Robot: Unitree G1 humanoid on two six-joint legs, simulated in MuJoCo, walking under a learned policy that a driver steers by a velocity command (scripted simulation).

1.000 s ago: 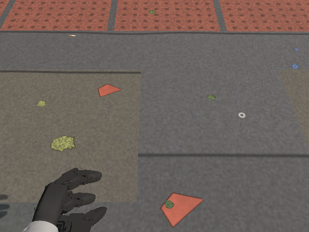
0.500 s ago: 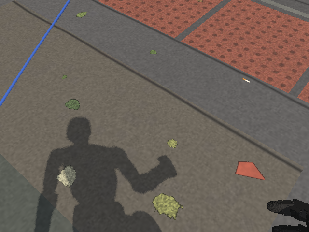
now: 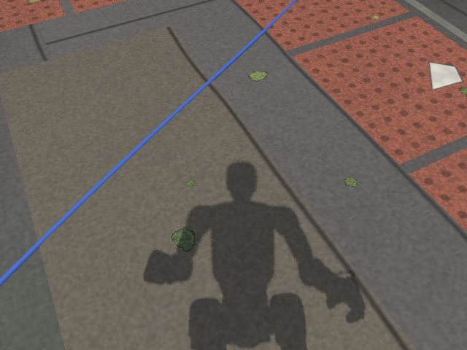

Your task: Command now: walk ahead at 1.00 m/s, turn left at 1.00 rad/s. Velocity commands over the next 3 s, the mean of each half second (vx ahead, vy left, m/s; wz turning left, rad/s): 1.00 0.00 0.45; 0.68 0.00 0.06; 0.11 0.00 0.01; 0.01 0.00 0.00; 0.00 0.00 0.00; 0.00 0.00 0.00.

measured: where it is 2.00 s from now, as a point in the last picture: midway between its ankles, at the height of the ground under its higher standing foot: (181, 192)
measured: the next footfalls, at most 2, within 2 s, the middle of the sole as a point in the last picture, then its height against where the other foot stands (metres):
left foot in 0.32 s outside the picture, level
right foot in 0.76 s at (219, 207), level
